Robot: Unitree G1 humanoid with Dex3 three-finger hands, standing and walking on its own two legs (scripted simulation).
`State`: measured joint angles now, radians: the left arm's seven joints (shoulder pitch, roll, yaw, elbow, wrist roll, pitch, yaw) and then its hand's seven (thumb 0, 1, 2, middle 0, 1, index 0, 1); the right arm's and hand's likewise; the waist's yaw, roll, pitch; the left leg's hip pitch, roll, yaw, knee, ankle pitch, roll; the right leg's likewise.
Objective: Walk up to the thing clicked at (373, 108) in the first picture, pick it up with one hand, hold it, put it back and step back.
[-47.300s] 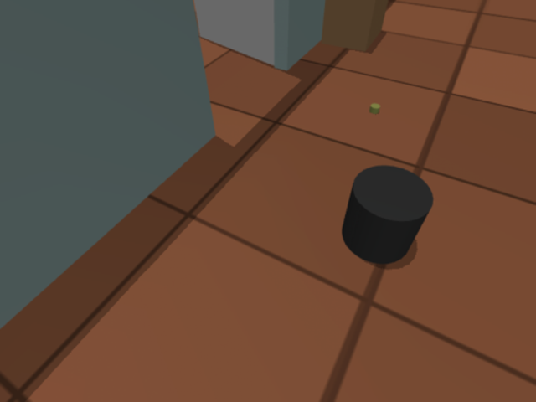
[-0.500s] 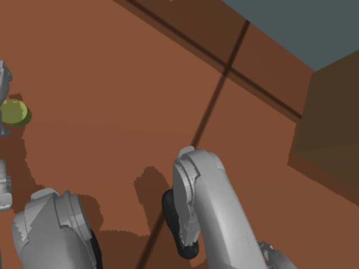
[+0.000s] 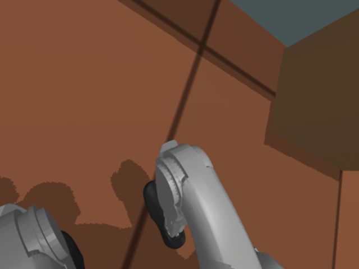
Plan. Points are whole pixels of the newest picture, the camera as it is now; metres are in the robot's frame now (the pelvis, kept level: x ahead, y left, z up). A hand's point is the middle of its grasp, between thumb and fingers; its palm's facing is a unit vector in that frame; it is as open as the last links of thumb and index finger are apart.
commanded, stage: rest palm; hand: left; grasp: from above
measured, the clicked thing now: out of the picture +0.50 +0.29 -0.28
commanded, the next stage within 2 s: close in 0.90 s
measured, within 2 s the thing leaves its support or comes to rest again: neither
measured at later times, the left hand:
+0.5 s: hand out of the picture +0.48 +0.28 -0.25, palm faces -0.45 -0.15 -0.88, open 14.0 cm
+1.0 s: hand out of the picture +0.48 +0.28 -0.26, palm faces -0.44 -0.15 -0.88, open 13.8 cm
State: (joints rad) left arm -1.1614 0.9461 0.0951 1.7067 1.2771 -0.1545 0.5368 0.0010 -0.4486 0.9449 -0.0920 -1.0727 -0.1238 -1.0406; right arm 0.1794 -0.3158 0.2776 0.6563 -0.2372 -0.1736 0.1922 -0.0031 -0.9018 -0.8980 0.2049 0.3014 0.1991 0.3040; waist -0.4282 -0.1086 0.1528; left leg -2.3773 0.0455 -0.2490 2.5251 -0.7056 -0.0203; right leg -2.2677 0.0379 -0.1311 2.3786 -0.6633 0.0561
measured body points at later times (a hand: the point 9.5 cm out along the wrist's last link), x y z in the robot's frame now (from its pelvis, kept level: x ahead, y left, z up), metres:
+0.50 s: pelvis +0.00 +0.01 +0.00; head +0.29 +0.12 +0.32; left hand +0.50 +0.29 -0.20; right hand +0.02 -0.24 -0.05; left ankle +0.06 +0.14 -0.27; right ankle +0.11 -0.12 -0.27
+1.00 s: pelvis +0.00 +0.01 +0.00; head +0.30 +0.12 +0.32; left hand +0.50 +0.28 -0.21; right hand +0.01 -0.23 -0.04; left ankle +0.06 +0.14 -0.27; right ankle +0.11 -0.12 -0.27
